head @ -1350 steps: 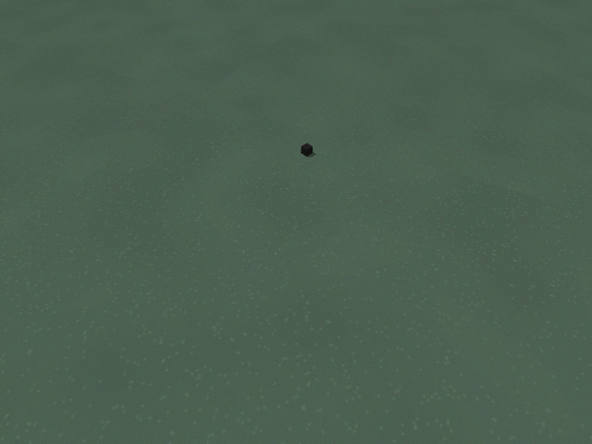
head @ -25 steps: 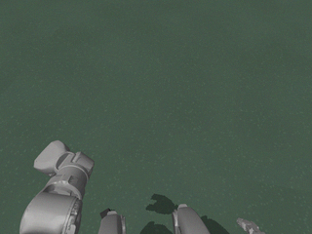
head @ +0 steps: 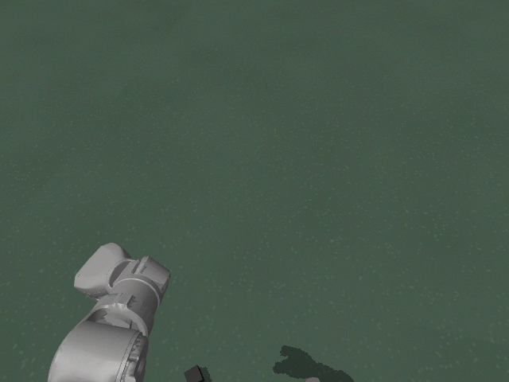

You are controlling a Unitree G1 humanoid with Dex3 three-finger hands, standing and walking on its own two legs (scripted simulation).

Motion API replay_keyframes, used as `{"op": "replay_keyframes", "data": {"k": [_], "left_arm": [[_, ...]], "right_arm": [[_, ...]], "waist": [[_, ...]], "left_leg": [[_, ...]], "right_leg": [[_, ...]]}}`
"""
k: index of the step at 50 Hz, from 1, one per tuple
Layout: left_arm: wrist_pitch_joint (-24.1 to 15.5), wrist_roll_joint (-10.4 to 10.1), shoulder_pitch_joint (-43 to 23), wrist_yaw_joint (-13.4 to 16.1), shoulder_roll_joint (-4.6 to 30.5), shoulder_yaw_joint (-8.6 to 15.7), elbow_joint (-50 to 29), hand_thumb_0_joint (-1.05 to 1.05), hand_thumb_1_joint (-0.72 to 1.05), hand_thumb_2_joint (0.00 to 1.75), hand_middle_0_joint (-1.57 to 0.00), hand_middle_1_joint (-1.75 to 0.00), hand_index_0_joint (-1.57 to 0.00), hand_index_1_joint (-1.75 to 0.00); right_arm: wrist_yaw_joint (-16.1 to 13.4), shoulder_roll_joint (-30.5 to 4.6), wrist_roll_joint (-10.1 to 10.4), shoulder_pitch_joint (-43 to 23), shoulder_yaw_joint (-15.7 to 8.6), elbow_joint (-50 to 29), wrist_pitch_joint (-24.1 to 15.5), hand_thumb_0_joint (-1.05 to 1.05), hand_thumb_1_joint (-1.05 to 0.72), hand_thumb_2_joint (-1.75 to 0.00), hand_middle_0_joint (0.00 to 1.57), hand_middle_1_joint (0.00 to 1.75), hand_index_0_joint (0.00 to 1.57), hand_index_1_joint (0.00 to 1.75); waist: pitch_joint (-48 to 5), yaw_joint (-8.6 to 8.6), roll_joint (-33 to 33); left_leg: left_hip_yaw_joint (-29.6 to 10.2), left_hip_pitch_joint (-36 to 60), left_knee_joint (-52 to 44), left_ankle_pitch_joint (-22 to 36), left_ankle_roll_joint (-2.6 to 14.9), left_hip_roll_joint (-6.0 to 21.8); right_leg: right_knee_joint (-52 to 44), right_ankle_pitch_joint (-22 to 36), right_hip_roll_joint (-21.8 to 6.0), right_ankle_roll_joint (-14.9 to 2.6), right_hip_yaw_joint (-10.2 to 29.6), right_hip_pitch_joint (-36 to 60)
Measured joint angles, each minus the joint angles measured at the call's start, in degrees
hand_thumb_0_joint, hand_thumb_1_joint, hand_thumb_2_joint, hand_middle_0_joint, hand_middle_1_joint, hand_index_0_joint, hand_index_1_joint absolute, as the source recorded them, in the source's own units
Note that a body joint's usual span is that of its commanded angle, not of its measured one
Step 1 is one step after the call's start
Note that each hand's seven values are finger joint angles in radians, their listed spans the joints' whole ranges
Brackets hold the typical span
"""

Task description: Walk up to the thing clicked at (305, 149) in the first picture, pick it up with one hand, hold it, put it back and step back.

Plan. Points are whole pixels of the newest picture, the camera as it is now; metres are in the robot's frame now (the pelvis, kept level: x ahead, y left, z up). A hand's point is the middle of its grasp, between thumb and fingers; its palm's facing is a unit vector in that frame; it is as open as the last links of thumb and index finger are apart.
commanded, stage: lift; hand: left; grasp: from above
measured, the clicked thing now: (194, 377) +0.27 +0.21 -0.69
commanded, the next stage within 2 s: hold in 0.02 s
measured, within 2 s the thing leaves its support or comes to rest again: neither
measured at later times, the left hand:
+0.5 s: hand (113, 280) +0.33 +0.23 -0.03, palm faces -0.21 -0.37 -0.90, open 4.7 cm
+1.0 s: hand (114, 271) +0.33 +0.22 -0.01, palm faces -0.19 -0.38 -0.91, open 5.0 cm
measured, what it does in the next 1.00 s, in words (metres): stands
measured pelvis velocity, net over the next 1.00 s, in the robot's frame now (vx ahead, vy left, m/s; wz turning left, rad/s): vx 0.02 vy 0.00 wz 0.00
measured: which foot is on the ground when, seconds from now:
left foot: down 0.00-1.00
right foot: down 0.00-1.00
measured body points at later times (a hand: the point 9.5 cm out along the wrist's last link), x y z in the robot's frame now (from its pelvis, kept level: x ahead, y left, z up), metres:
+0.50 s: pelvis +0.01 +0.01 +0.03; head +0.04 +0.00 +0.48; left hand +0.34 +0.24 +0.02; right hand +0.13 -0.24 -0.10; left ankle +0.03 +0.15 -0.68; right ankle +0.02 -0.12 -0.68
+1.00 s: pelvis +0.02 +0.00 +0.04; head +0.04 -0.02 +0.49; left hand +0.34 +0.24 +0.04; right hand +0.15 -0.24 -0.09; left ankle +0.03 +0.15 -0.68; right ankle +0.02 -0.12 -0.68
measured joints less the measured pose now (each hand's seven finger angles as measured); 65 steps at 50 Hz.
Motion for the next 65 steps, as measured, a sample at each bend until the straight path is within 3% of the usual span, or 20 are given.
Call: {"op": "replay_keyframes", "data": {"k": [21,42,65], "left_arm": [[1.0,1.4,2.6,-0.9,-1.6,-2.7,-2.2,0.0,0.7,0.24,-1.09,-0.31,-1.09,-0.32],[3.2,-0.4,3.1,-1.6,-2.3,-3.6,-5.1,0.0,0.67,0.32,-1.09,-0.3,-1.06,-0.33],[6.2,-0.4,5.1,-3.2,-3.2,-5.6,-9.7,0.0,0.61,0.37,-1.07,-0.28,-1.03,-0.33]], "right_arm": [[0.5,-0.1,0.2,-1.8,0.7,-1.3,0.3,0.01,-0.9,-0.9,0.2,0.3,0.2,0.3],[1.6,-0.5,0.4,-3.0,0.8,-2.0,1.5,0.01,-0.9,-0.9,0.2,0.3,0.2,0.3],[2.1,-0.6,0.8,-5.4,1.4,-2.9,1.8,0.01,-0.9,-0.9,0.2,0.3,0.2,0.3]], "waist": [[1.8,1.33,-1.5],[3.1,2.45,-0.6],[3.6,3.35,-0.2]], "left_leg": [[1.1,11.4,-9.3,2.7,0.83,-1.0],[1.3,16.8,-13.4,3.7,0.75,-1.1],[1.3,21.4,-17.7,5.4,0.42,-0.9]], "right_leg": [[-9.1,2.7,-0.9,0.78,0.6,11.3],[-12.9,3.5,-1.0,0.73,0.6,16.4],[-16.6,4.9,-0.7,0.37,0.4,20.7]]}}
